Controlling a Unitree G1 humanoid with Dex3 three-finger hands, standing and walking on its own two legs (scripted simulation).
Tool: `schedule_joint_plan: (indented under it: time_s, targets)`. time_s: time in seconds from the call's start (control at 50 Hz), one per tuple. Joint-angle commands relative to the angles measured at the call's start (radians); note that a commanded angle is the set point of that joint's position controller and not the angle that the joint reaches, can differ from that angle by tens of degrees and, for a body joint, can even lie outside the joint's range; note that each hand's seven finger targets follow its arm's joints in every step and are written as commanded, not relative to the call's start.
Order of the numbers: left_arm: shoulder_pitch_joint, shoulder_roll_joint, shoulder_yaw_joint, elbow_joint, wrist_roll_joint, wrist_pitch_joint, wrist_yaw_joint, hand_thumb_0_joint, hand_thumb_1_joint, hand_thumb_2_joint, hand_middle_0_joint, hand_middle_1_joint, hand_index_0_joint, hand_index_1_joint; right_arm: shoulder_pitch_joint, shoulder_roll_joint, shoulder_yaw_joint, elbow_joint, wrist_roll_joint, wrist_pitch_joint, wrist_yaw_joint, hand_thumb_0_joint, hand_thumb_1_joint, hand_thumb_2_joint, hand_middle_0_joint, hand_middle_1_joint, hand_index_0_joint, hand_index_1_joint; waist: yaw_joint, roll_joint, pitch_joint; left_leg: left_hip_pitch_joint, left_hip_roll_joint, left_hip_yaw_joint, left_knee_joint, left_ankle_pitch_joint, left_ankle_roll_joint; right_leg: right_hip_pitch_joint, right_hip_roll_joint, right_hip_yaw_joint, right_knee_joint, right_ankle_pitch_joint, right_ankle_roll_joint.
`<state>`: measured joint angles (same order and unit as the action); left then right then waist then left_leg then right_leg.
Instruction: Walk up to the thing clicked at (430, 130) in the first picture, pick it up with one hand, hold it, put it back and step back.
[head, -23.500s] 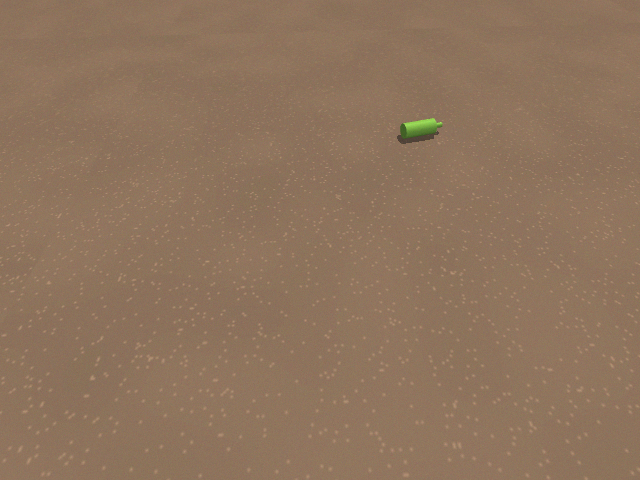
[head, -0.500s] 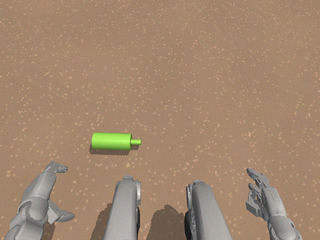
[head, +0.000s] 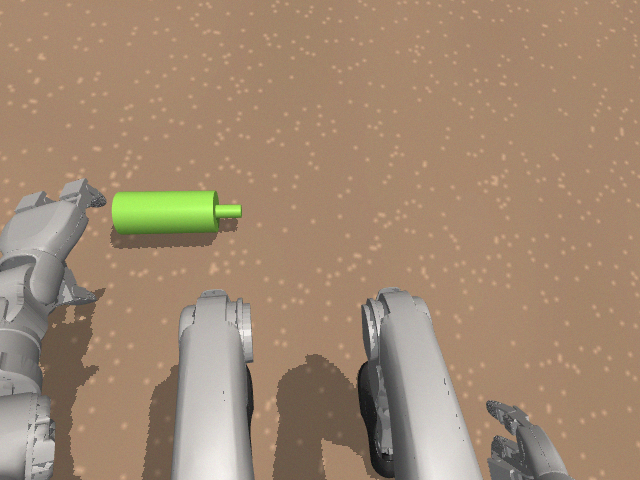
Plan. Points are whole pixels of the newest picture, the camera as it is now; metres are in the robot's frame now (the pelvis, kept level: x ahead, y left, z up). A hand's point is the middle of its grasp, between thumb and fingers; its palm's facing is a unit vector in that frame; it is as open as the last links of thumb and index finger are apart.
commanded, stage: rise first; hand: left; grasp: from above
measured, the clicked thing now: (182, 212) +0.52 +0.27 -0.36
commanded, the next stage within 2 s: none
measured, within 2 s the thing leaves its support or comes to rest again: neither
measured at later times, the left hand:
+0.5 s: hand (98, 232) +0.43 +0.34 -0.20, palm faces -0.45 -0.07 -0.89, open 14.3 cm
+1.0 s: hand (112, 222) +0.45 +0.34 -0.22, palm faces -0.44 -0.04 -0.90, open 14.3 cm
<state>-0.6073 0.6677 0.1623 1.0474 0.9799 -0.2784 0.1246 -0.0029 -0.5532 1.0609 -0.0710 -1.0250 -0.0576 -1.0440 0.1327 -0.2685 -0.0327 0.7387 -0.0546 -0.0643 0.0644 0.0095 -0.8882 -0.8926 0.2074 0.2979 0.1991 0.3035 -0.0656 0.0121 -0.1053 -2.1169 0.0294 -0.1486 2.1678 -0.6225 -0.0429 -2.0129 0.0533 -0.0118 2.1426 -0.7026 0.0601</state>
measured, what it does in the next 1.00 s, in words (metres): lowers itself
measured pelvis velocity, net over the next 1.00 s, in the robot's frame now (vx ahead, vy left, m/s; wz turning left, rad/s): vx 0.01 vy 0.01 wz -0.07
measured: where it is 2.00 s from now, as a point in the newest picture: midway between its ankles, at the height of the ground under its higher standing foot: (309, 437)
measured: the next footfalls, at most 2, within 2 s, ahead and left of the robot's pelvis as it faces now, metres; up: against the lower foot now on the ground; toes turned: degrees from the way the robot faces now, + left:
none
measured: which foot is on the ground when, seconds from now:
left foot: down 0.00-1.00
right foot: down 0.00-1.00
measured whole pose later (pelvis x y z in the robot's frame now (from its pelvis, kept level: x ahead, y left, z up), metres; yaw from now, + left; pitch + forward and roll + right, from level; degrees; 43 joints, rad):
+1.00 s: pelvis +0.01 +0.01 -0.07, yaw -4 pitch +32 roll -9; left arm -0.87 0.86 0.16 1.36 1.31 -0.36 0.35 0.00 -0.55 1.03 -0.08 -0.99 -0.07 -1.00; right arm 0.10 -0.26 0.06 0.76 -0.17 0.02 0.11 0.00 -0.92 -0.90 0.21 0.30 0.20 0.30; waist -0.18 -0.04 -0.04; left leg -2.33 0.01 -0.21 2.41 -0.65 -0.05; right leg -2.19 0.08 -0.04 2.35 -0.73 0.07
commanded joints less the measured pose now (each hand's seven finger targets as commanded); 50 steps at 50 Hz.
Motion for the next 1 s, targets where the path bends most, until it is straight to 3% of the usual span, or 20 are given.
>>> schedule_joint_plan:
  time_s: [0.0,0.1,0.14,0.22,0.34,0.4,0.42,0.48,0.6,0.66,0.8,0.84,0.86,0.9,0.98]
  targets:
    - [-0.278,0.334,0.062,-0.081,0.055,-0.045,0.071,0.000,-0.578,1.077,-0.044,-0.977,-0.026,-0.996,0.118,-0.215,-0.061,-0.061,-0.003,0.000,-0.002,0.000,-0.871,-0.895,0.200,0.299,0.200,0.299,-0.004,0.131,-0.582,0.455,-0.013,0.098,-0.225,-0.025,0.066,0.175,0.006,-0.110,-0.241,0.047,-0.091]
    - [-0.343,0.379,0.072,-0.034,0.125,-0.068,0.128,0.000,-0.576,1.068,-0.048,-0.960,-0.031,-0.977,0.136,-0.223,-0.051,-0.035,-0.022,0.023,0.007,0.000,-0.882,-0.897,0.200,0.299,0.200,0.299,-0.015,0.189,-0.602,0.465,-0.016,0.097,-0.178,0.021,0.059,0.127,0.004,-0.118,-0.190,0.084,-0.094]
    - [-0.380,0.362,0.049,-0.013,0.150,-0.069,0.148,0.000,-0.594,1.081,-0.050,-0.946,-0.027,-0.969,0.138,-0.224,-0.047,-0.025,-0.029,0.032,0.011,0.000,-0.886,-0.898,0.200,0.300,0.200,0.300,-0.029,0.210,-0.593,0.474,-0.013,0.091,-0.171,0.028,0.056,0.096,0.004,-0.125,-0.169,0.096,-0.096]
    - [-0.421,0.387,0.043,0.033,0.196,-0.062,0.182,0.000,-0.581,1.058,-0.052,-0.957,-0.036,-0.973,0.146,-0.234,-0.045,-0.010,-0.043,0.043,0.015,0.000,-0.895,-0.901,0.200,0.300,0.200,0.300,-0.038,0.246,-0.599,0.491,-0.012,0.084,-0.154,0.030,0.050,0.058,0.002,-0.134,-0.143,0.104,-0.098]
    - [-0.486,0.385,0.010,0.083,0.236,-0.052,0.205,0.000,-0.560,1.027,-0.056,-0.973,-0.049,-0.979,0.147,-0.231,-0.034,0.003,-0.061,0.052,0.022,0.000,-0.902,-0.902,0.200,0.300,0.200,0.300,-0.072,0.242,-0.588,0.453,-0.014,0.087,-0.106,0.051,0.056,0.045,0.005,-0.137,-0.122,0.130,-0.093]
    - [-0.506,0.412,0.020,0.087,0.254,-0.056,0.212,0.000,-0.554,1.020,-0.056,-0.975,-0.052,-0.977,0.151,-0.232,-0.028,0.002,-0.069,0.056,0.025,0.000,-0.903,-0.902,0.200,0.300,0.200,0.300,-0.077,0.224,-0.604,0.432,-0.016,0.091,-0.082,0.063,0.062,0.065,0.011,-0.139,-0.122,0.139,-0.090]
    - [-0.488,0.420,0.028,0.105,0.262,-0.057,0.215,0.000,-0.558,1.020,-0.057,-0.973,-0.052,-0.976,0.148,-0.230,-0.024,0.002,-0.071,0.059,0.027,0.000,-0.905,-0.903,0.200,0.300,0.200,0.300,-0.066,0.226,-0.607,0.436,-0.016,0.089,-0.083,0.069,0.061,0.066,0.012,-0.142,-0.110,0.141,-0.091]
    - [-0.491,0.400,0.011,0.124,0.271,-0.060,0.216,0.000,-0.562,1.021,-0.055,-0.984,-0.051,-0.986,0.142,-0.231,-0.016,0.004,-0.076,0.063,0.031,0.000,-0.908,-0.903,0.200,0.300,0.200,0.300,-0.078,0.241,-0.606,0.460,-0.012,0.072,-0.077,0.091,0.057,0.042,0.015,-0.151,-0.086,0.160,-0.090]
    - [-0.516,0.439,0.025,0.135,0.296,-0.080,0.231,0.000,-0.564,1.022,-0.059,-0.982,-0.054,-0.986,0.132,-0.233,-0.005,0.003,-0.086,0.073,0.034,0.000,-0.909,-0.904,0.200,0.300,0.200,0.300,-0.090,0.254,-0.576,0.421,-0.010,0.078,-0.041,0.098,0.060,0.033,0.020,-0.153,-0.065,0.170,-0.089]
    - [-0.518,0.460,0.032,0.126,0.307,-0.087,0.238,0.000,-0.561,1.018,-0.057,-0.991,-0.055,-0.992,0.137,-0.234,-0.002,0.003,-0.090,0.078,0.037,0.000,-0.910,-0.904,0.200,0.300,0.200,0.300,-0.092,0.257,-0.607,0.431,-0.009,0.083,-0.020,0.140,0.062,0.053,0.026,-0.153,-0.064,0.207,-0.088]
    - [-0.542,0.474,0.044,0.155,0.306,-0.090,0.262,0.000,-0.559,1.017,-0.055,-0.997,-0.054,-0.997,0.140,-0.233,0.012,0.001,-0.105,0.080,0.040,0.000,-0.908,-0.903,0.200,0.300,0.200,0.300,-0.110,0.261,-0.589,0.375,-0.009,0.085,-0.007,0.098,0.063,0.050,0.030,-0.159,-0.057,0.177,-0.086]
    - [-0.530,0.484,0.049,0.165,0.307,-0.086,0.267,0.000,-0.555,1.014,-0.056,-1.002,-0.057,-0.999,0.135,-0.231,0.015,0.002,-0.103,0.080,0.039,0.000,-0.908,-0.903,0.200,0.300,0.200,0.300,-0.095,0.274,-0.596,0.381,-0.011,0.086,-0.009,0.095,0.061,0.042,0.032,-0.157,-0.052,0.170,-0.090]
    - [-0.542,0.490,0.046,0.168,0.304,-0.086,0.269,0.000,-0.611,1.088,-0.060,-0.959,-0.027,-0.992,0.132,-0.237,0.012,0.000,-0.105,0.080,0.039,0.000,-0.911,-0.904,0.199,0.300,0.200,0.300,-0.103,0.277,-0.594,0.382,-0.008,0.086,-0.002,0.090,0.061,0.036,0.032,-0.157,-0.051,0.171,-0.088]
    - [-0.539,0.480,0.039,0.168,0.307,-0.082,0.270,0.000,-0.567,1.022,-0.058,-1.003,-0.054,-1.005,0.139,-0.236,0.015,0.004,-0.106,0.079,0.038,0.000,-0.910,-0.903,0.199,0.300,0.200,0.300,-0.109,0.258,-0.597,0.372,-0.009,0.085,0.010,0.103,0.063,0.051,0.033,-0.156,-0.052,0.189,-0.086]
    - [-0.548,0.495,0.045,0.185,0.306,-0.076,0.275,0.000,-0.573,1.032,-0.061,-0.994,-0.053,-1.001,0.141,-0.238,0.022,0.003,-0.111,0.077,0.039,0.000,-0.908,-0.903,0.199,0.300,0.199,0.300,-0.114,0.263,-0.589,0.352,-0.010,0.087,0.016,0.095,0.065,0.059,0.032,-0.155,-0.055,0.187,-0.084]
